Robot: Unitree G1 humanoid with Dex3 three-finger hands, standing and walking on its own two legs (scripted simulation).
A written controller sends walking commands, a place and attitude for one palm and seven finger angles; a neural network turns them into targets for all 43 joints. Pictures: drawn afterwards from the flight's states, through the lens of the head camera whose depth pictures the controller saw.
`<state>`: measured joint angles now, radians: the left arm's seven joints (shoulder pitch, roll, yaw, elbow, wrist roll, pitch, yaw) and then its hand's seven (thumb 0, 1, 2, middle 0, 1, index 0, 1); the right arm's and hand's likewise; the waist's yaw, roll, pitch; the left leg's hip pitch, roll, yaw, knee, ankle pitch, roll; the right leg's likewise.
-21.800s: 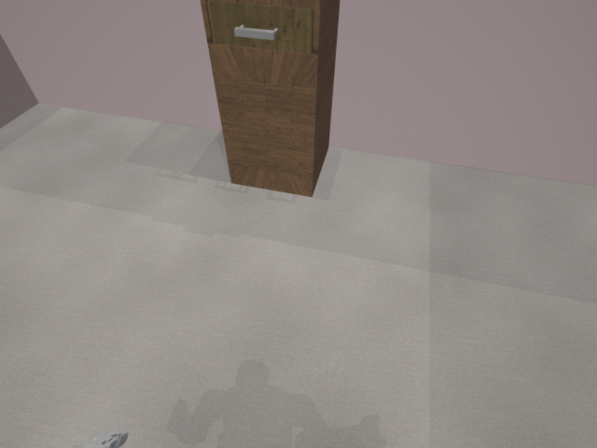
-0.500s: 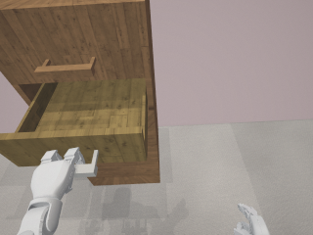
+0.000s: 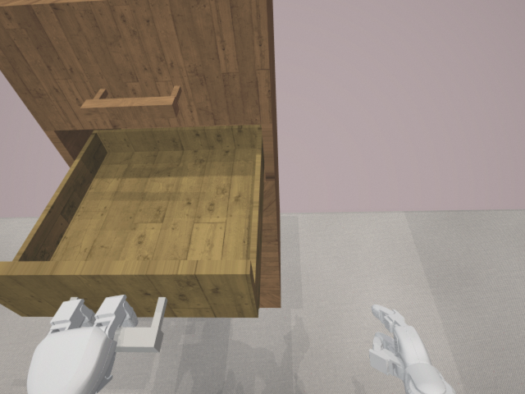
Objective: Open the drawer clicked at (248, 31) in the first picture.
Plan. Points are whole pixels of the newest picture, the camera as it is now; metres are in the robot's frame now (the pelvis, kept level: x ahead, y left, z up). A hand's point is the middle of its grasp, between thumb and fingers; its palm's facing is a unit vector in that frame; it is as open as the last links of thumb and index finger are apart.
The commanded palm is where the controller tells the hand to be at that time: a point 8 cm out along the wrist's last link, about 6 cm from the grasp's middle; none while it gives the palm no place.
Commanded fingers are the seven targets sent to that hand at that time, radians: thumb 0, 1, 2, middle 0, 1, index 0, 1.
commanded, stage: pull the drawer open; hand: left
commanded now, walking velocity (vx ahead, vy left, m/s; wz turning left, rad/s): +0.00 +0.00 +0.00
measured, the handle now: (111, 322) +0.20 +0.24 +0.05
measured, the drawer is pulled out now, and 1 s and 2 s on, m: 0.30 0.30 0.29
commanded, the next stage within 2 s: open the thumb to release the handle in 0.10 s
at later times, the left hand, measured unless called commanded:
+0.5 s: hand (97, 359) +0.15 +0.25 +0.03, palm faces +0.03 -0.07 -1.00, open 7.9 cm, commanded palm +0.13 +0.25 +0.08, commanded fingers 0.00 -0.22 0.42 -0.32 -1.23 -0.32 -1.23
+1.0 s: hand (99, 362) +0.15 +0.24 +0.03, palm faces +0.02 -0.09 -1.00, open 13.8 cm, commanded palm +0.13 +0.24 +0.08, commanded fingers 0.00 -0.50 0.30 -0.30 -1.20 -0.30 -1.20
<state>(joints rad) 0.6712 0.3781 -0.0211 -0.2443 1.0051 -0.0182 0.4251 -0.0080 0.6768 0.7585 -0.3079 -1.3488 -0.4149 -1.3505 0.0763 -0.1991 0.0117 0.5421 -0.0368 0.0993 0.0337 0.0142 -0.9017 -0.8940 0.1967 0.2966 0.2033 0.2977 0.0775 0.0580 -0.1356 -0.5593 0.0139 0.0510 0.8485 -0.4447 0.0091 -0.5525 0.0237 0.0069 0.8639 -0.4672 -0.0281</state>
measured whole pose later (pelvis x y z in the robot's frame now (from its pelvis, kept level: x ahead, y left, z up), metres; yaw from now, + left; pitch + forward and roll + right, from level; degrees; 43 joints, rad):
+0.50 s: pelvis +0.00 +0.00 +0.00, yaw +1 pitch +9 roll +0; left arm 0.59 0.40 -0.01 -0.20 1.00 -0.03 0.43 -0.01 0.36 0.66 -0.40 -1.31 -0.38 -1.30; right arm 0.13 -0.24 -0.02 0.59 -0.04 0.11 -0.01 0.02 -0.90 -0.89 0.20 0.30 0.20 0.30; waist 0.07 0.07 -0.12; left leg -0.57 0.01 0.03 0.86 -0.44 0.01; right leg -0.55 0.02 -0.02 0.87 -0.47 -0.03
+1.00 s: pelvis -0.01 -0.01 +0.01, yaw +2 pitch +7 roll +0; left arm 0.51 0.38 -0.01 -0.13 1.02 -0.03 0.38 0.00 -0.48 0.30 -0.32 -1.21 -0.32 -1.20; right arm 0.11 -0.25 -0.01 0.59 -0.04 0.09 -0.03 0.01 -0.90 -0.89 0.20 0.30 0.20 0.30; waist 0.09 0.06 -0.10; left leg -0.54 0.01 0.00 0.81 -0.40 0.00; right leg -0.51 0.02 -0.04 0.82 -0.43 -0.04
